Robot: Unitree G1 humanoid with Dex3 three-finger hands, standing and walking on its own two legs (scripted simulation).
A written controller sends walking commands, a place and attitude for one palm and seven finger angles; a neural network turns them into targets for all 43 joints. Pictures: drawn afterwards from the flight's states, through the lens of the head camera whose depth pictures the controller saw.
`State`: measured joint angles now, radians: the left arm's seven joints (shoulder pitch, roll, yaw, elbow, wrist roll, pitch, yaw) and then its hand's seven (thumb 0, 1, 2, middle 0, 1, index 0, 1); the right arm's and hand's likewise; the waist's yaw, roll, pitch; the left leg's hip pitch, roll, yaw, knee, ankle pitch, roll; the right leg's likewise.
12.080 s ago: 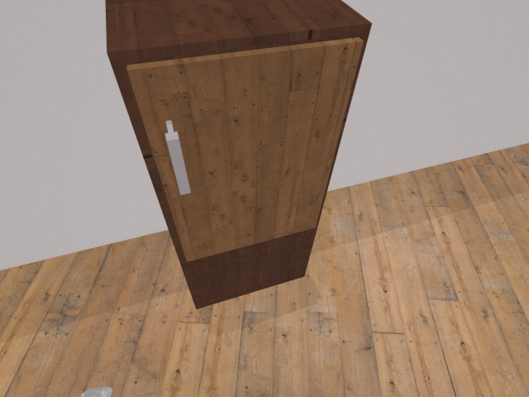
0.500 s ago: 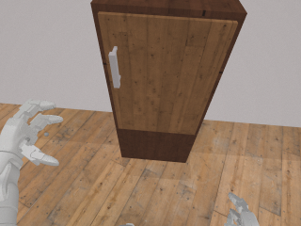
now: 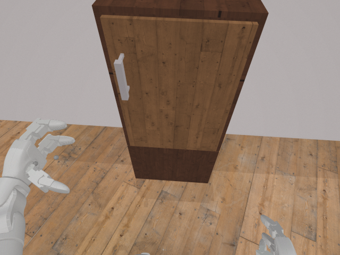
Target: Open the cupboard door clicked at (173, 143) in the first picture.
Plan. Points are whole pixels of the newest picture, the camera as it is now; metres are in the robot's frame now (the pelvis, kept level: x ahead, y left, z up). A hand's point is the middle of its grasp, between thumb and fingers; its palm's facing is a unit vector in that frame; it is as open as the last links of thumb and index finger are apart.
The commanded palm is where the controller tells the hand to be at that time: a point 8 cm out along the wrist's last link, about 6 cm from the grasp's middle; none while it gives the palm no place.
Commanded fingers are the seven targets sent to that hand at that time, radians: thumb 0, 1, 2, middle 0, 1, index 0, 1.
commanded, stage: move the hooked fingers beside the handle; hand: left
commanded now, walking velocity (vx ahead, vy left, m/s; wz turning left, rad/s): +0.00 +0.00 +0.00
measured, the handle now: (123, 77) +0.60 +0.20 +0.07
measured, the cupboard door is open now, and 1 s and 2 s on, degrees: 0 0 0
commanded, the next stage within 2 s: none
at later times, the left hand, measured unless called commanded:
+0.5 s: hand (70, 129) +0.37 +0.27 +0.09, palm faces +0.00 -1.00 +0.00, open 14.0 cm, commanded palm +0.34 +0.32 +0.09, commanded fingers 0.00 -0.50 0.30 -0.30 -1.20 -0.30 -1.20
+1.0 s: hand (82, 108) +0.44 +0.27 +0.09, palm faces -0.01 -1.00 +0.01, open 14.0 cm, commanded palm +0.42 +0.32 +0.08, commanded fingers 0.00 -0.50 0.30 -0.30 -1.20 -0.30 -1.20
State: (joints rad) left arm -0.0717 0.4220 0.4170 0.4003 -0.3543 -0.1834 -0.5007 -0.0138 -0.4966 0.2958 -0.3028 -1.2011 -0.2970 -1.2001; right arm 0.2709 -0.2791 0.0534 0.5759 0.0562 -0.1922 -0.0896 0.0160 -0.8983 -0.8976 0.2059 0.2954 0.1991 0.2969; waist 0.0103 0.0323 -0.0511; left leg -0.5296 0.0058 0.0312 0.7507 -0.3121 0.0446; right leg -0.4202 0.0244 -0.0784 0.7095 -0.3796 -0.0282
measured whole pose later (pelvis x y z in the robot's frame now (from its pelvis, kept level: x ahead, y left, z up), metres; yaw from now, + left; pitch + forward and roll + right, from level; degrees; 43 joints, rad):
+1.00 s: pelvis +0.01 +0.01 -0.01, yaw -1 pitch +13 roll -3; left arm -0.68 0.56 0.43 1.01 -0.21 -0.30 -0.46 -0.01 -0.50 0.30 -0.30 -1.20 -0.30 -1.20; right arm 0.35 -0.29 0.05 0.62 0.04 -0.05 -0.07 0.01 -0.90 -0.90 0.21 0.30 0.20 0.30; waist -0.08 0.01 -0.07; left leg -0.71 0.01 0.04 0.84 -0.35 0.06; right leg -0.60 0.02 -0.06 0.79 -0.40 -0.01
